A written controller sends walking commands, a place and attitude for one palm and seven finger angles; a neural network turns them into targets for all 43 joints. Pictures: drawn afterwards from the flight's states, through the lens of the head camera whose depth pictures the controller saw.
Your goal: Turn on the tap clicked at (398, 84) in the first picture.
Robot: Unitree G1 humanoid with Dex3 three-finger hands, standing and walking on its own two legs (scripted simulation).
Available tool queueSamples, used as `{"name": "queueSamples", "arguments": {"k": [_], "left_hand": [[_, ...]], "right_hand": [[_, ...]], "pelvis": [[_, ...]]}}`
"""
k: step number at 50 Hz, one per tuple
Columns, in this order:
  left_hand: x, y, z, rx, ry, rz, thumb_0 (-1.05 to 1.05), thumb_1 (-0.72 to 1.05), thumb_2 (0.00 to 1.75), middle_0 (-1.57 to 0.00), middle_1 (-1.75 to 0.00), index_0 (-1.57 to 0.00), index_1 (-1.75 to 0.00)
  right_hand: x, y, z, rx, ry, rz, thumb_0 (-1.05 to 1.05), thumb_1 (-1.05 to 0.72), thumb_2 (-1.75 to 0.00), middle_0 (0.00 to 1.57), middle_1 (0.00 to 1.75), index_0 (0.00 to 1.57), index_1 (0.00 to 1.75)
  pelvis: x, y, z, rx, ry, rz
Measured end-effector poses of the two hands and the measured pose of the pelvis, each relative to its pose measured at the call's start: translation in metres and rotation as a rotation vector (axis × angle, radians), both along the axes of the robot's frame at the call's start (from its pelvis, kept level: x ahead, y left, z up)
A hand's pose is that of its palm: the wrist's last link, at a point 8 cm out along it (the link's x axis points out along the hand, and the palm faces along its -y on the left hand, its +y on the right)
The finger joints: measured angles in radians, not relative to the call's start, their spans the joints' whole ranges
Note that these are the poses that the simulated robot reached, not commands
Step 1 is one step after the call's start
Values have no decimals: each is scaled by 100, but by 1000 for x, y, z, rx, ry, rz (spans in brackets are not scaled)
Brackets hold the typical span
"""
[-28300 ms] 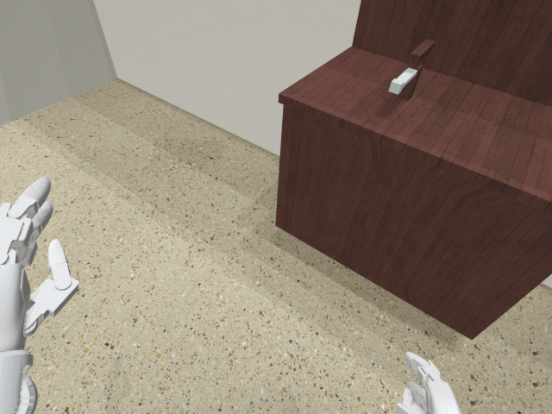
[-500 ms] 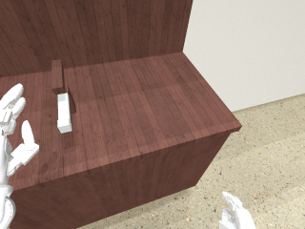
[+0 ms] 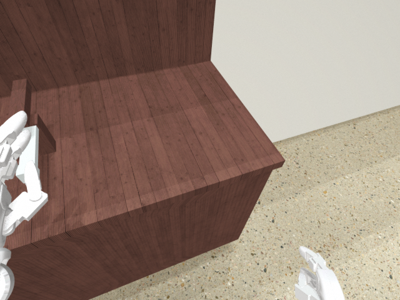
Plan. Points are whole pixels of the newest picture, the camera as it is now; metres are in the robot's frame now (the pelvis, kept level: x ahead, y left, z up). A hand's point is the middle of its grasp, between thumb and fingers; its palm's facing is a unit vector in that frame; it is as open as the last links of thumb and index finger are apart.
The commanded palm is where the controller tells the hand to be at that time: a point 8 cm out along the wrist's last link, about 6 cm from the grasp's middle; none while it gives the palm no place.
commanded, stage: come to a stop and stand still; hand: left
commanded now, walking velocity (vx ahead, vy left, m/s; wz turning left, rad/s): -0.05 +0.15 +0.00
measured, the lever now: (28, 172) +0.32 +0.36 +0.06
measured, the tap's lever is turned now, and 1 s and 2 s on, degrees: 0 0 0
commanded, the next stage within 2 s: look again from close up in 1.18 s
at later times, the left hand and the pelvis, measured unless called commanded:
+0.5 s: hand out of the picture +0.21 +0.30 +0.18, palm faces +0.47 -0.78 -0.42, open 7.4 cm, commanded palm +0.13 +0.31 +0.18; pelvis -0.02 +0.02 +0.01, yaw +1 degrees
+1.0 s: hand out of the picture +0.20 +0.35 +0.17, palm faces +0.38 -0.86 -0.33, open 7.4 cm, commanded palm +0.14 +0.38 +0.18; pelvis -0.02 +0.10 +0.00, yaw +0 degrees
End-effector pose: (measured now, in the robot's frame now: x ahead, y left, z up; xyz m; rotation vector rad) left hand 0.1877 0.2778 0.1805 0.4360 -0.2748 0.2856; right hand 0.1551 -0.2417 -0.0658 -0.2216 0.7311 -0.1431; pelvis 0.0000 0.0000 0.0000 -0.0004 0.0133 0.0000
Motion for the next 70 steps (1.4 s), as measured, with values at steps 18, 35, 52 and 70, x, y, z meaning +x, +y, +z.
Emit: {"name": "queueSamples", "arguments": {"k": [18,35,52,70], "left_hand": [[-21,19,4,64,66,106,1,89,89,-22,-30,-21,-30],[-42,72,-16,3,48,50,1,89,89,-22,-30,-21,-30],[-22,116,-3,5,-88,20,1,89,90,-21,-30,-20,-30],[-24,105,-1,2,-41,60,1,89,90,-21,-30,-21,-30]], "right_hand": [[15,24,-1,32,13,72,1,-91,-90,20,30,20,30],[-31,85,1,14,12,106,1,-90,-90,20,30,20,30],[-2,143,15,32,-80,132,1,-90,-90,20,30,21,30],[5,121,8,19,-17,115,1,-90,-90,20,30,21,30]], "pelvis": [[-5,6,10,-8,-13,30],[-28,61,7,-4,-35,13],[-18,106,1,0,-75,-4],[-13,93,5,-24,-59,17]]}}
